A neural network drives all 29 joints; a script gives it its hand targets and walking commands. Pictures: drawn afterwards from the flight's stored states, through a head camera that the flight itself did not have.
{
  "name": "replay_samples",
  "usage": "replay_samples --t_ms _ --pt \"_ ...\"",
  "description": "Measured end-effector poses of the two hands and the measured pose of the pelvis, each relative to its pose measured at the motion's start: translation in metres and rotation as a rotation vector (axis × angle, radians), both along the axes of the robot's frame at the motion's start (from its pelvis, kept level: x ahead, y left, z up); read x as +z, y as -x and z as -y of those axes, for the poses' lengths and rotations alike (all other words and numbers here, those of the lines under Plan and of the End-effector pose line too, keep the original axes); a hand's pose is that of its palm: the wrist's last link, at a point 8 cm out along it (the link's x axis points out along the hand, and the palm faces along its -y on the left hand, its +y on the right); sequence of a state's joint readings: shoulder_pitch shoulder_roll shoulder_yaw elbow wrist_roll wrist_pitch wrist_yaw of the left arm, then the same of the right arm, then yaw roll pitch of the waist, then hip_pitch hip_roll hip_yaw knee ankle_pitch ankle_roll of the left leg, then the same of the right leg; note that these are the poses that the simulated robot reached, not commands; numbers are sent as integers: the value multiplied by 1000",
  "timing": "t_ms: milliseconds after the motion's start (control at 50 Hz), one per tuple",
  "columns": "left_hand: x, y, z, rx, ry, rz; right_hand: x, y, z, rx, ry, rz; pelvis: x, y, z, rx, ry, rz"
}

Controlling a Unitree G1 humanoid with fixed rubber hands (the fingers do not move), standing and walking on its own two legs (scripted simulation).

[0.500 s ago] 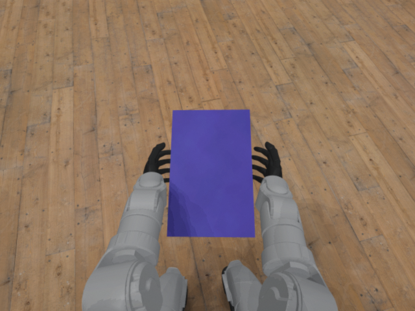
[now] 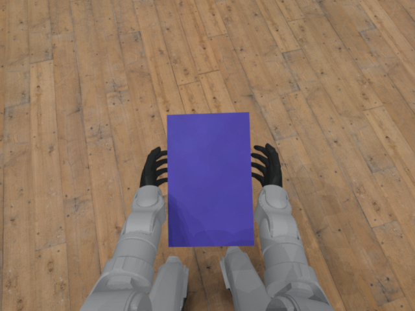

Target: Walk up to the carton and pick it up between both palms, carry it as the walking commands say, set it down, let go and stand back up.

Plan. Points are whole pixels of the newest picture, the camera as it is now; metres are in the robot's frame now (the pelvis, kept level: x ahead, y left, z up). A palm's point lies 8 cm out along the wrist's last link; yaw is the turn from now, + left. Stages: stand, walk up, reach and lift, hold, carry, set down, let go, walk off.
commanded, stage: set down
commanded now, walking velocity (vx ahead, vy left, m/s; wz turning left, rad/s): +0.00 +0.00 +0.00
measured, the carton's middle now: (210, 178) +0.40 -0.04 -0.15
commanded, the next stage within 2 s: none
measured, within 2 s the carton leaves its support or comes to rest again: neither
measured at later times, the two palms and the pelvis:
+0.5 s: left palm (161, 185) +0.40 +0.08 -0.16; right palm (262, 190) +0.36 -0.16 -0.16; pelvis -0.03 +0.00 -0.08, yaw +0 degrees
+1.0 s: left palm (165, 184) +0.42 +0.08 -0.25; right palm (253, 187) +0.39 -0.16 -0.24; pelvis -0.05 +0.00 -0.15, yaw +1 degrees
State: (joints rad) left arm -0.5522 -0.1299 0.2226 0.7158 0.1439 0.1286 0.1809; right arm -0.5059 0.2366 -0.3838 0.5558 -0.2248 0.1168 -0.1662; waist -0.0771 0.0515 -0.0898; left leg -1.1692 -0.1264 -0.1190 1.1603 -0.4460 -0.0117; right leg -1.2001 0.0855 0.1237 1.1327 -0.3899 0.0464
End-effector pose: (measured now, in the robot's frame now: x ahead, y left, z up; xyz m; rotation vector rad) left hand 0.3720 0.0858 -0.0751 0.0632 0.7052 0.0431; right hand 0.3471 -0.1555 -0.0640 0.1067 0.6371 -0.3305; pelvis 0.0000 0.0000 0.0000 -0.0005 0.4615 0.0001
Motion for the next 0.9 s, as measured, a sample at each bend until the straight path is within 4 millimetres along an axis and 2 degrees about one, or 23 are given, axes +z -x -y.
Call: replay_samples --t_ms 280,460,580,720,900 --pt "-47 -13 9 -45 -12 -4 -50 0 7 -58 -9 -3 -43 15 3 0 -1 -60" --pt "-82 -21 10 -47 -28 -16 -87 -8 8 -50 2 -22 -74 31 1 -4 -4 -82" --pt "-101 -28 7 -19 -24 -19 -106 -20 5 -38 -4 -25 -95 39 0 1 -8 -87" --pt "-118 -38 6 -21 -36 -3 -123 -31 4 -38 -3 -10 -114 45 -1 8 -1 -99" --pt "-148 -44 7 -19 -52 -29 -156 -35 4 -45 -16 -39 -137 49 -2 11 -1 -130"
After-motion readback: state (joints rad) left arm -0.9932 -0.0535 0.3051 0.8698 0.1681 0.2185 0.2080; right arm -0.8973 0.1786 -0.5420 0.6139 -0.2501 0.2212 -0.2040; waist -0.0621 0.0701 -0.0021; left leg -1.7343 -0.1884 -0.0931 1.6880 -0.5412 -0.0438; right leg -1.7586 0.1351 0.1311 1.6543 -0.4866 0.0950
